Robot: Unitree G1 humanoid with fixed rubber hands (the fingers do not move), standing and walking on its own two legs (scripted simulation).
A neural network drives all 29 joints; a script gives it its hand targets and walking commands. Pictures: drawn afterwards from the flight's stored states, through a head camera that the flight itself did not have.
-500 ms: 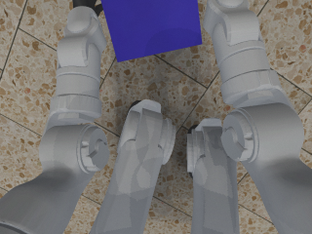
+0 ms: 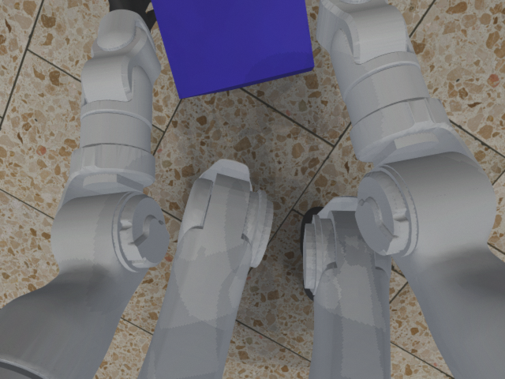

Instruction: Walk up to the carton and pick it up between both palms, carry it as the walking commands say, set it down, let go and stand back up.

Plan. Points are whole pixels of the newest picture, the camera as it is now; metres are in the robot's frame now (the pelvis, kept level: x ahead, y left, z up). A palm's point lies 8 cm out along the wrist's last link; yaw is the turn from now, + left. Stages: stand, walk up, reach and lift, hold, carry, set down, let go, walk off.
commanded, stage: set down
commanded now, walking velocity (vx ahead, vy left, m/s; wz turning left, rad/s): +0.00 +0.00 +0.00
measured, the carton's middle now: out of the picture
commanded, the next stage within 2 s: none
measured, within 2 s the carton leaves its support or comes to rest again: rests again in 0.56 s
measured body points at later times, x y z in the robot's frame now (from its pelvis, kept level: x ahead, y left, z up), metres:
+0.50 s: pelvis +0.01 +0.00 +0.00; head +0.38 +0.04 +0.25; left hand +0.50 +0.25 -0.19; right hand +0.58 +0.02 -0.18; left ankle +0.14 +0.15 -0.35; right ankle +0.10 -0.10 -0.35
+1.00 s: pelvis +0.02 +0.00 -0.01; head +0.39 +0.04 +0.25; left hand +0.50 +0.25 -0.19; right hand +0.59 +0.02 -0.18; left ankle +0.14 +0.15 -0.35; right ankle +0.10 -0.10 -0.35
